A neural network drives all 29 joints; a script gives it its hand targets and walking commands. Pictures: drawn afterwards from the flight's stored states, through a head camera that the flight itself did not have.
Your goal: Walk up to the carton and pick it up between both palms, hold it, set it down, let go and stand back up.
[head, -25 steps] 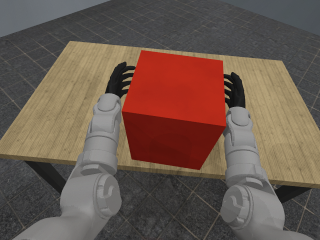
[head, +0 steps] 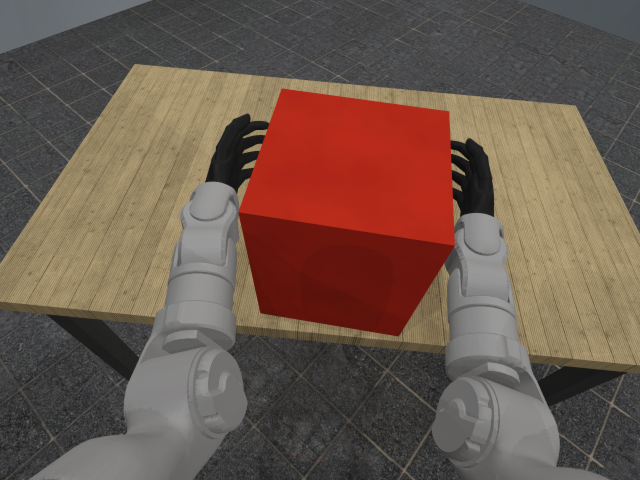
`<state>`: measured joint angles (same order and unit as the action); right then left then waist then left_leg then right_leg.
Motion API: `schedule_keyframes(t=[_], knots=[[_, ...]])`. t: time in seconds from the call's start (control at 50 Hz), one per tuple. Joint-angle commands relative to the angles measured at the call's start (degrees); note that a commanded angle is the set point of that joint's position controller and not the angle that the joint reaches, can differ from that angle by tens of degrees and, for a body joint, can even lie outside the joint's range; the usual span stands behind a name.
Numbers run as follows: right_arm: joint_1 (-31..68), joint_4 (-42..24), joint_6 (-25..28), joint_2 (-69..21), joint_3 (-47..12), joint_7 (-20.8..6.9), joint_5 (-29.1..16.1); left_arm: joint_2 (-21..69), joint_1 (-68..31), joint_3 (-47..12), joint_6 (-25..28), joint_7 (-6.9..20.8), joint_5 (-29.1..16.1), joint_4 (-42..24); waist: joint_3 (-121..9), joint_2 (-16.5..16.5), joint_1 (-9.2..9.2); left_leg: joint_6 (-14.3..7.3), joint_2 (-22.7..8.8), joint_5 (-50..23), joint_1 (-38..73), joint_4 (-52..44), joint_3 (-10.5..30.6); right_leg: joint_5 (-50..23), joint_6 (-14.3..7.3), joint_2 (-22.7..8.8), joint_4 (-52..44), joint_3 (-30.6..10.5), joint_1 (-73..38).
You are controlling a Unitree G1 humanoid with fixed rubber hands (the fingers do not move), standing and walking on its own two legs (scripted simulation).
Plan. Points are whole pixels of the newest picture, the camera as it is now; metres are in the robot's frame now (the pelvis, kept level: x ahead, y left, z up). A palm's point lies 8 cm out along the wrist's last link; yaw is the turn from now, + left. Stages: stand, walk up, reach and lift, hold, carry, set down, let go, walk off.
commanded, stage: set down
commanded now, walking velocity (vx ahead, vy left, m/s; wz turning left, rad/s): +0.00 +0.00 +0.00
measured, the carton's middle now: (345, 222) +0.43 -0.05 +0.05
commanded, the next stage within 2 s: none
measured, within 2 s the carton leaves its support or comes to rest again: neither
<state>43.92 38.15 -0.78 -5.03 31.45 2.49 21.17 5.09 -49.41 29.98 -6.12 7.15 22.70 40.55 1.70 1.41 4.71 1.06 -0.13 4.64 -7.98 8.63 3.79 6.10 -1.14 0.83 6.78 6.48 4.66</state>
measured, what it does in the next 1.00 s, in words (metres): stands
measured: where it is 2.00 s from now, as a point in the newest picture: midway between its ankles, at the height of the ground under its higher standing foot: outside the picture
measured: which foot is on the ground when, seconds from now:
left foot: down 0.00-1.00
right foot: down 0.00-1.00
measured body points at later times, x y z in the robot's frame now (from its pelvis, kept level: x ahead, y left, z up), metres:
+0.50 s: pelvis +0.01 +0.00 +0.00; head +0.07 +0.02 +0.44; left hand +0.46 +0.10 +0.11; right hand +0.42 -0.20 +0.11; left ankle -0.01 +0.13 -0.75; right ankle -0.03 -0.09 -0.75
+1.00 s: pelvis +0.01 +0.00 +0.00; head +0.08 +0.02 +0.44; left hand +0.46 +0.10 +0.10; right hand +0.42 -0.20 +0.11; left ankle -0.01 +0.13 -0.75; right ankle -0.03 -0.09 -0.75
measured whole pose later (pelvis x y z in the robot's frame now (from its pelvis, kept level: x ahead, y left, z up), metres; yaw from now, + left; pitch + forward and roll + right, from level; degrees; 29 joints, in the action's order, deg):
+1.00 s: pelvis +0.01 +0.00 +0.00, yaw -1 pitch +6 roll +0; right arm 41.5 36.1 3.9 -5.6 30.2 1.7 19.0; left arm 7.6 -46.4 31.5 -2.3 7.3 24.7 36.4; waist 1.8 3.2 4.6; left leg 0.8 -0.1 4.7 -9.2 7.6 2.3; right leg 6.7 -0.8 0.6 7.8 5.1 7.4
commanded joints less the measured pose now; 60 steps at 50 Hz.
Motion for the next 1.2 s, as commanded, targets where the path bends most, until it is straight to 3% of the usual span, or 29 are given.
schedule_keyframes(t=[0.0,0.06,0.1,0.18,0.2,0.28,0.32,0.4,0.44,0.48,0.54,0.6,0.66,0.72,0.74,0.78,0.86,0.96,1.04,1.06,1.08,1.1,1.14,1.18], knots=[[19.33,-0.97,1.86,-18.68,-14.99,-6.49,-0.12,15.96,-16.13,-9.90,0.34,3.69,0.71,1.46,-22.48,0.39,-0.38,-0.70,2.10,-14.29,3.33,1.08,-1.36,-38.46,6.77,0.72,6.79,0.47,-16.61],[18.81,-0.93,1.91,-19.38,-16.21,-6.17,-0.33,16.37,-15.53,-10.32,0.37,3.87,0.25,2.39,-21.53,2.02,0.10,-1.47,2.03,-13.09,0.73,0.30,-1.71,-40.18,7.25,0.59,7.89,0.30,-18.20],[18.05,-0.70,2.16,-18.88,-15.93,-5.93,-0.34,16.96,-14.69,-10.83,0.00,4.02,0.50,1.79,-22.83,1.01,0.53,-0.92,1.79,-13.90,2.45,0.45,-1.74,-40.00,6.86,0.41,7.40,0.34,-17.35],[15.56,-0.77,2.17,-19.37,-16.19,-5.95,-0.84,16.94,-12.78,-10.32,-0.13,4.24,1.91,0.45,-20.27,-0.10,-0.09,-0.65,2.02,-14.20,3.06,0.69,-1.91,-39.12,6.84,0.21,7.46,0.38,-15.98],[14.90,-0.34,1.84,-19.43,-16.66,-5.90,-0.90,16.52,-12.67,-9.93,-0.30,4.39,1.46,0.74,-19.66,1.52,-0.43,-1.06,1.68,-13.18,2.26,0.67,-1.87,-39.43,6.87,0.15,7.56,0.03,-16.22],[14.21,-0.04,2.83,-18.15,-15.54,-6.17,-0.68,17.46,-11.20,-10.77,-0.15,4.03,1.92,0.08,-18.55,-0.96,-0.23,0.36,1.72,-14.93,4.61,1.07,-1.59,-36.74,6.43,0.70,6.76,0.77,-13.23],[13.79,-0.58,2.71,-18.48,-16.02,-5.99,-0.73,17.53,-10.24,-10.31,-0.40,4.23,2.22,0.98,-17.79,0.44,-0.36,-0.15,1.80,-15.25,3.80,1.51,-1.75,-37.72,6.89,0.69,7.08,0.58,-13.06],[12.54,0.57,3.27,-18.16,-15.87,-6.14,-1.80,17.93,-8.47,-10.49,-0.18,3.90,2.76,0.19,-17.49,-1.94,-0.79,0.66,1.77,-15.64,4.40,1.51,-1.62,-36.59,6.45,0.68,6.89,0.50,-12.12],[13.02,0.56,3.29,-17.83,-15.68,-6.26,-1.59,18.45,-8.60,-10.48,-0.25,3.77,2.45,0.51,-17.04,-0.52,-0.17,0.78,1.32,-15.08,6.42,1.52,-1.56,-33.98,6.10,1.15,6.08,1.03,-9.99],[12.44,0.51,3.73,-17.64,-15.01,-6.35,-0.94,19.18,-8.51,-10.92,0.37,3.51,2.99,-1.13,-18.19,-1.59,0.10,1.25,1.33,-16.84,7.62,1.96,-1.66,-33.49,6.07,1.35,5.93,0.93,-8.54],[11.71,1.20,3.21,-17.37,-14.51,-6.52,-0.92,18.20,-7.75,-9.42,0.13,3.61,4.09,0.38,-15.70,-2.17,-1.38,1.10,1.64,-14.51,6.56,1.56,-1.66,-33.13,6.05,0.93,6.07,0.80,-8.92],[11.80,0.91,2.76,-16.43,-13.81,-6.66,-0.89,17.89,-6.92,-9.49,-0.23,3.66,3.44,1.10,-16.07,-1.08,-0.03,1.04,1.14,-13.87,6.19,1.40,-1.84,-31.39,6.05,0.78,5.58,0.84,-8.37],[10.93,1.16,3.03,-16.56,-13.37,-6.80,-1.17,17.73,-7.32,-9.13,0.47,3.67,3.55,-0.40,-14.77,-2.08,-0.82,1.35,1.45,-14.72,6.07,1.29,-1.79,-32.05,5.78,0.90,5.55,0.64,-8.09],[10.62,1.50,1.96,-17.00,-13.70,-6.92,0.41,17.81,-6.92,-8.81,0.13,4.14,3.78,1.36,-14.75,0.80,-0.58,0.69,1.31,-13.30,4.19,0.65,-1.73,-33.72,6.26,0.65,6.15,0.86,-10.32],[10.48,0.60,1.70,-16.68,-14.13,-7.02,-0.08,16.91,-5.98,-8.16,-0.04,4.22,4.12,1.57,-14.67,0.09,-1.48,0.62,1.61,-11.32,3.17,0.06,-2.01,-32.41,6.51,0.58,6.41,0.76,-10.79],[10.27,-0.63,1.99,-16.69,-14.34,-6.95,-0.49,16.47,-6.66,-8.28,0.41,3.98,3.33,0.08,-16.72,0.37,-0.66,0.34,1.61,-13.45,2.81,-0.03,-1.80,-35.45,6.65,0.34,6.50,0.14,-11.76],[10.30,0.87,2.11,-16.25,-13.48,-6.65,0.53,16.81,-7.43,-7.86,0.71,4.08,3.48,1.28,-18.49,0.55,-0.52,0.36,1.40,-13.36,3.83,0.15,-2.06,-34.12,6.61,0.68,6.54,0.52,-10.59],[10.41,1.86,2.73,-15.16,-12.97,-6.66,-0.39,14.97,-7.94,-8.01,1.92,3.11,3.69,1.52,-16.81,-2.30,-0.84,0.60,1.59,-14.13,3.00,0.32,-2.58,-33.63,6.08,0.58,6.49,-0.06,-8.69],[11.69,1.37,2.43,-14.69,-12.52,-6.47,-0.45,13.51,-8.50,-6.81,2.74,2.83,3.42,1.46,-19.75,-1.26,-2.04,-0.23,1.65,-12.93,1.63,0.03,-3.02,-34.95,6.50,0.22,7.34,-0.72,-10.17],[12.42,1.56,2.73,-14.40,-13.03,-6.49,-0.69,13.71,-9.10,-7.89,3.11,2.45,2.35,1.15,-21.70,-1.28,-1.25,0.08,1.52,-14.63,2.66,0.14,-2.80,-35.51,6.15,0.65,7.31,-0.31,-9.30],[11.14,3.42,2.76,-13.18,-12.66,-6.36,-1.14,12.39,-8.67,-7.48,3.19,2.02,2.57,0.82,-20.67,-2.37,-1.62,0.53,1.60,-16.39,3.49,0.55,-2.80,-36.39,6.03,0.67,7.48,-0.52,-8.93],[12.25,3.93,2.34,-11.98,-12.10,-6.15,-1.03,10.95,-9.62,-6.71,3.21,1.93,2.22,2.82,-19.57,-2.12,-1.75,0.23,1.50,-13.03,2.53,0.35,-3.06,-33.60,5.89,0.44,6.93,-0.45,-7.97],[12.42,3.60,2.42,-6.87,-11.43,-5.23,-2.16,6.33,-10.30,-6.59,3.81,0.74,0.77,2.26,-22.32,-1.14,-1.39,0.22,1.88,-13.79,4.84,0.83,-3.93,-33.12,6.28,1.12,7.43,-0.70,-5.63],[13.61,3.82,3.09,-3.09,-12.30,-3.80,-4.58,1.99,-10.75,-6.01,5.39,-0.88,-1.15,3.95,-23.08,-0.15,-2.41,-0.32,1.54,-14.09,3.57,0.93,-3.81,-33.59,5.81,1.17,7.56,-1.37,-5.68]])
